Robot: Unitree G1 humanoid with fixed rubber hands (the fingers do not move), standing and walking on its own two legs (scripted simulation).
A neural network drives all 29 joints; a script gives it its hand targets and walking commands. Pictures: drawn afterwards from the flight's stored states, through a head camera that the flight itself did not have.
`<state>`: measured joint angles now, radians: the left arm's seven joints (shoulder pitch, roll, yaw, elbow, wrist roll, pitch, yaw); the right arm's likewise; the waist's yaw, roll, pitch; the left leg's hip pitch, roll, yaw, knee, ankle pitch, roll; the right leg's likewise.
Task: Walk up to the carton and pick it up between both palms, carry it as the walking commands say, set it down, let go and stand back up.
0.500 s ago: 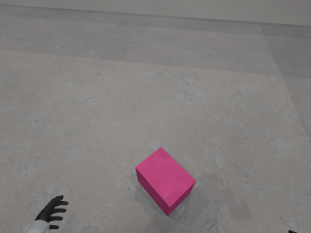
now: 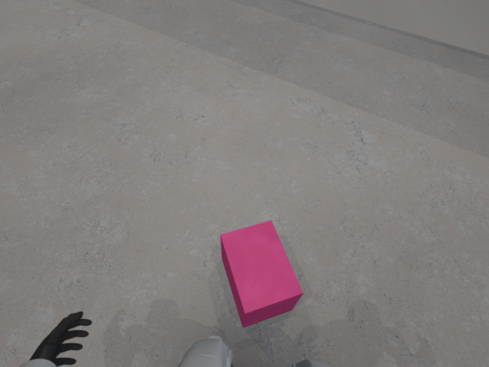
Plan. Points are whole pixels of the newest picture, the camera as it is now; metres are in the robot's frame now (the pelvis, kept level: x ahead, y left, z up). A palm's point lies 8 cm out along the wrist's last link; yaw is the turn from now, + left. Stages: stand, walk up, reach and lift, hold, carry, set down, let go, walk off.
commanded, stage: walk up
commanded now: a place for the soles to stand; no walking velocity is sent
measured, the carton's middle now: (257, 273) +0.48 +0.00 -0.62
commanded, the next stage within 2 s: none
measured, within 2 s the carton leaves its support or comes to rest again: neither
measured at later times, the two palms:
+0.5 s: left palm out of the picture -0.05 +0.17 -0.07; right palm out of the picture +0.22 -0.47 -0.07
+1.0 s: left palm out of the picture -0.01 +0.19 -0.06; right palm out of the picture +0.27 -0.40 -0.07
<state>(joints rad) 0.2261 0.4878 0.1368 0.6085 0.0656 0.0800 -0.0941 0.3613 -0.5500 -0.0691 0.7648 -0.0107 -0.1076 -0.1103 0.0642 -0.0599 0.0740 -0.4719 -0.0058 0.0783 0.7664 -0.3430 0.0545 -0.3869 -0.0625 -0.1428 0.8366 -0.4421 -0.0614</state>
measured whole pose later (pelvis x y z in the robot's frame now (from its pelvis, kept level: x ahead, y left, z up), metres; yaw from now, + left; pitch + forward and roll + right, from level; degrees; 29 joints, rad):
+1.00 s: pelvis +0.03 -0.15 +0.01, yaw +24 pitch -2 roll +0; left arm 0.22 0.46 0.03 0.80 0.01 -0.06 0.01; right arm 0.15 -0.46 -0.04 0.85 -0.01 -0.03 0.01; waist 0.01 0.01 0.05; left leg -0.35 -0.06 -0.07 0.71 -0.33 0.02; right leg -0.26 -0.08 -0.09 0.71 -0.42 0.03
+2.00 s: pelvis +0.03 -0.21 +0.03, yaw +29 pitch -3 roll +0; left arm 0.11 0.41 0.03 0.95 0.01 0.02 -0.02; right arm 0.13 -0.44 -0.03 0.99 -0.02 -0.03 -0.02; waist 0.00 -0.02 0.11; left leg -0.28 -0.01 -0.08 0.57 -0.24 -0.03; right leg -0.25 -0.03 -0.02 0.60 -0.30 0.01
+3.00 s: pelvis +0.05 -0.19 +0.02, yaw +25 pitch +0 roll +0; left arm 0.07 0.28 0.18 0.51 0.08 0.25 -0.06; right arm 0.07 -0.35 -0.14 0.54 -0.07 0.23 0.10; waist 0.00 -0.01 0.20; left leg -0.32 0.02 0.01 0.63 -0.32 -0.02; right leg -0.31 -0.01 0.05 0.64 -0.33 0.03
